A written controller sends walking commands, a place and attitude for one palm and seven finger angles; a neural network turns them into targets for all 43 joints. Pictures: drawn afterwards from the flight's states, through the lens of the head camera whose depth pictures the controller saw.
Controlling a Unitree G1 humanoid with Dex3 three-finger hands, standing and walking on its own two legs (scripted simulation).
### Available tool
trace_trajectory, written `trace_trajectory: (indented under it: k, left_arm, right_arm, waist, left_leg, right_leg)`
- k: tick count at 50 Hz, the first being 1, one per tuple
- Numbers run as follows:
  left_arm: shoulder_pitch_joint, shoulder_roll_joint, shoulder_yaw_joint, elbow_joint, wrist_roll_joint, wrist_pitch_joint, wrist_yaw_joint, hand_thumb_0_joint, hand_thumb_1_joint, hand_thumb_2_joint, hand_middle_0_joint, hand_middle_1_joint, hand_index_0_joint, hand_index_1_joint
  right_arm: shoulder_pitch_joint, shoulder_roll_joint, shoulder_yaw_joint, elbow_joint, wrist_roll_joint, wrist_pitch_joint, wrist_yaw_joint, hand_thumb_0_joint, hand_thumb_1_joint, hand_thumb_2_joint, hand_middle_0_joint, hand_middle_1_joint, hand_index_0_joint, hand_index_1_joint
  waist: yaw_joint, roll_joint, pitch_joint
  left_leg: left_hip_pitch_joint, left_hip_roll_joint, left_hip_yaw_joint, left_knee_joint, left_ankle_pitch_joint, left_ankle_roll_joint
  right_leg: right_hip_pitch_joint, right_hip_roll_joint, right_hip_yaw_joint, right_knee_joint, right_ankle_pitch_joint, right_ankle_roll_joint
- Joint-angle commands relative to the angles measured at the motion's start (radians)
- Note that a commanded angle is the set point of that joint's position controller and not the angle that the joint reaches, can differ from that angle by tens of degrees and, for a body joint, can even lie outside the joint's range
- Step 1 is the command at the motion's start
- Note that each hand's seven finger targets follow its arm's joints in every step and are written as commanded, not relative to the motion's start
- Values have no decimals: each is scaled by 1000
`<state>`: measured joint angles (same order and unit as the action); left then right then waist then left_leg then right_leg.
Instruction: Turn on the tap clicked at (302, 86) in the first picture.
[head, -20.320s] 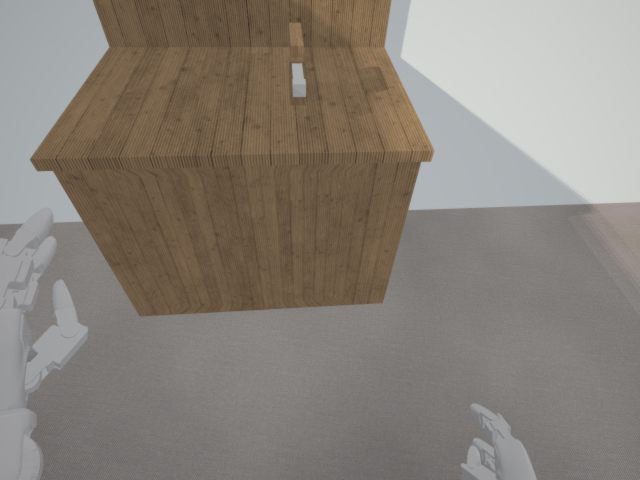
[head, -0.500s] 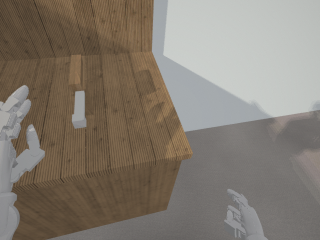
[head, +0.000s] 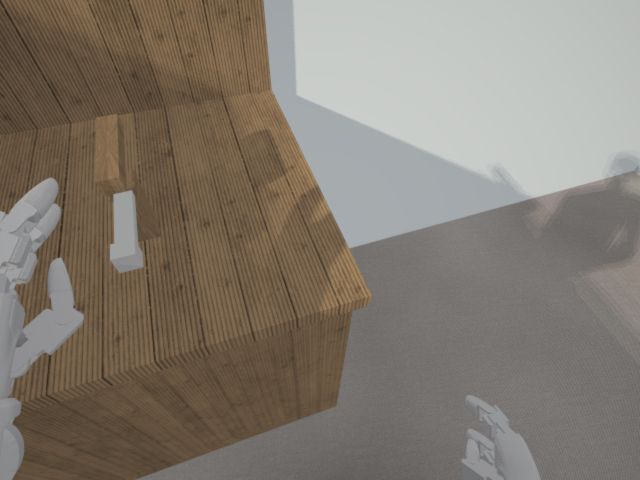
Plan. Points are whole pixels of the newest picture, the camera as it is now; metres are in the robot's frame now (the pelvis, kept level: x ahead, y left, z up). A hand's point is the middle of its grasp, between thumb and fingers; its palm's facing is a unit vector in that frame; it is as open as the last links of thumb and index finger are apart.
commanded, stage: look again from close up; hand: left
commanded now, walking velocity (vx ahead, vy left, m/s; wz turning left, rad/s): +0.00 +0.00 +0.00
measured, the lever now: (127, 256) +0.34 +0.26 +0.09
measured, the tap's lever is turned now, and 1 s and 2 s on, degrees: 0 0 0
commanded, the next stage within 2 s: shuffle to correct the standing spot in 0.28 s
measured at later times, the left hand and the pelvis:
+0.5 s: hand (59, 310) +0.23 +0.25 +0.16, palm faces +0.40 -0.84 -0.38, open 7.4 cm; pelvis +0.02 -0.01 +0.00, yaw +2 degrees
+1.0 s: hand (115, 351) +0.20 +0.19 +0.16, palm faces +0.39 -0.84 -0.38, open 7.4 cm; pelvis -0.01 -0.06 +0.00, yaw +1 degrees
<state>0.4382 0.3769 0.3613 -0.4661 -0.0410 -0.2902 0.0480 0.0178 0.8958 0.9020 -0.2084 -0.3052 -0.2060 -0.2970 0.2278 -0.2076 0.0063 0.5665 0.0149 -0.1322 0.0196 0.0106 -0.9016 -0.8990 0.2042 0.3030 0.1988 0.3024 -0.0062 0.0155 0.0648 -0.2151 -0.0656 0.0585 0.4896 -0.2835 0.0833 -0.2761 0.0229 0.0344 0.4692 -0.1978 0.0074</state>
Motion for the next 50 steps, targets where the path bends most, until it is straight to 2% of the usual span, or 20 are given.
trace_trajectory:
  k: [1,4,6,11,14,15,18,19,20,21,26,29,32,34,35,36,39,45,47,50]
  left_arm:
    - [-59,204,201,-92,-31,-35,34,0,900,900,-200,-300,-200,-300]
    - [-195,231,190,-186,-17,-47,35,0,900,900,-200,-300,-200,-300]
    - [-213,180,127,-208,-11,-48,33,0,900,900,-200,-300,-200,-300]
    - [-171,128,66,-269,0,-32,49,0,900,900,-200,-300,-200,-300]
    - [-83,153,116,-215,1,-16,61,0,900,900,-200,-300,-200,-300]
    - [-68,125,97,-187,-2,-12,59,0,900,900,-200,-300,-200,-300]
    - [-59,139,120,-161,-10,-6,57,0,900,900,-200,-300,-200,-300]
    - [-57,161,146,-158,-12,-2,59,0,900,900,-200,-300,-200,-300]
    - [-65,137,123,-157,-15,-2,53,0,900,900,-200,-300,-200,-300]
    - [-75,149,128,-170,-16,0,51,0,900,900,-200,-300,-200,-300]
    - [-149,134,85,-246,-16,16,41,0,900,900,-200,-300,-200,-300]
    - [-169,143,90,-289,-10,26,42,0,900,900,-200,-300,-200,-300]
    - [-135,145,101,-283,-9,28,41,0,900,900,-200,-300,-200,-300]
    - [-102,173,141,-278,-13,30,45,0,900,900,-200,-300,-200,-300]
    - [-86,149,125,-259,-21,30,42,0,900,900,-200,-300,-200,-300]
    - [-74,159,137,-259,-27,29,42,0,900,900,-200,-300,-200,-300]
    - [-20,174,165,-237,-37,30,45,0,900,900,-200,-300,-200,-300]
    - [-76,152,118,-233,-41,34,38,0,900,900,-200,-300,-200,-300]
    - [-88,152,113,-220,-39,39,37,0,900,900,-200,-300,-200,-300]
    - [-112,151,103,-227,-42,46,41,0,900,900,-200,-300,-200,-300]
  right_arm:
    - [-112,-123,-49,-162,7,-45,-44,0,-900,-900,200,300,200,300]
    - [-130,-117,-38,-154,3,-54,-59,0,-900,-900,200,300,200,300]
    - [-117,-111,-36,-154,1,-68,-58,0,-900,-900,200,300,200,300]
    - [-101,-120,-46,-144,-3,-84,-44,0,-900,-900,200,300,200,300]
    - [-106,-123,-51,-140,-3,-67,-41,0,-900,-900,200,300,200,300]
    - [-100,-120,-48,-143,-5,-55,-41,0,-900,-900,200,300,200,300]
    - [-102,-121,-50,-154,-1,-32,-46,0,-900,-900,200,300,200,300]
    - [-112,-119,-48,-154,-1,-26,-50,0,-900,-900,200,300,200,300]
    - [-105,-118,-46,-157,-2,-19,-51,0,-900,-900,200,300,200,300]
    - [-107,-116,-47,-165,0,-16,-52,0,-900,-900,200,300,200,300]
    - [-109,-110,-51,-180,-4,-10,-46,0,-900,-900,200,300,200,300]
    - [-120,-106,-54,-185,-5,-12,-33,0,-900,-900,200,300,200,300]
    - [-104,-110,-63,-193,-7,-6,-21,0,-900,-900,200,300,200,300]
    - [-115,-109,-63,-196,1,-3,-21,0,-900,-900,200,300,200,300]
    - [-107,-111,-63,-196,1,2,-21,0,-900,-900,200,300,200,300]
    - [-105,-109,-68,-200,6,1,-24,0,-900,-900,200,300,200,300]
    - [-101,-111,-69,-189,4,-1,-35,0,-900,-900,200,300,200,300]
    - [-110,-117,-62,-176,1,-9,-50,0,-900,-900,200,300,200,300]
    - [-106,-117,-66,-176,1,-13,-53,0,-900,-900,200,300,200,300]
    - [-100,-116,-69,-167,1,-17,-56,0,-900,-900,200,300,200,300]
  waist:
    - [35,-126,-135]
    - [32,57,-137]
    - [35,112,-165]
    - [33,60,-240]
    - [36,42,-235]
    - [31,27,-219]
    - [27,14,-193]
    - [28,15,-186]
    - [24,15,-180]
    - [26,14,-184]
    - [25,97,-191]
    - [29,143,-187]
    - [30,124,-198]
    - [32,77,-203]
    - [26,47,-201]
    - [28,34,-202]
    - [26,35,-201]
    - [25,64,-157]
    - [29,30,-149]
    - [22,-31,-143]
  left_leg:
    - [-60,130,-149,-142,62,-70]
    - [-37,141,-144,-147,92,-58]
    - [-14,136,-136,-122,155,-56]
    - [82,126,-127,-47,390,-84]
    - [75,126,-126,-43,432,-98]
    - [51,129,-128,-48,416,-97]
    - [14,130,-132,-65,386,-99]
    - [22,131,-134,-72,407,-106]
    - [24,138,-136,-82,434,-111]
    - [40,149,-141,-87,471,-115]
    - [135,206,-152,-94,664,-129]
    - [169,235,-158,-91,692,-121]
    - [130,242,-171,-60,662,-116]
    - [77,221,-156,-34,584,-123]
    - [25,205,-151,-36,502,-124]
    - [2,197,-147,-33,429,-120]
    - [-8,187,-144,-46,292,-101]
    - [-69,205,-152,-93,75,-47]
    - [-81,198,-143,-73,30,-40]
    - [-35,142,-96,-3,-51,-45]
  right_leg:
    - [117,-88,49,-74,1,-36]
    - [130,-81,40,-38,59,-34]
    - [158,-84,35,-32,127,-37]
    - [189,-89,38,-30,296,-49]
    - [191,-89,36,-31,325,-52]
    - [194,-92,28,-37,315,-51]
    - [205,-92,29,-43,311,-52]
    - [194,-87,22,-42,314,-51]
    - [190,-78,5,-37,311,-48]
    - [187,-69,-5,-30,309,-42]
    - [108,-40,-45,21,164,-24]
    - [65,-28,-59,42,54,-21]
    - [121,-32,-63,-6,79,-28]
    - [173,-40,-57,-34,191,-36]
    - [204,-49,-48,-32,227,-44]
    - [215,-62,-30,-27,249,-49]
    - [175,-71,2,-38,219,-53]
    - [122,-62,21,-46,78,-31]
    - [121,-70,44,-66,53,-28]
    - [37,-105,119,-162,-55,-47]
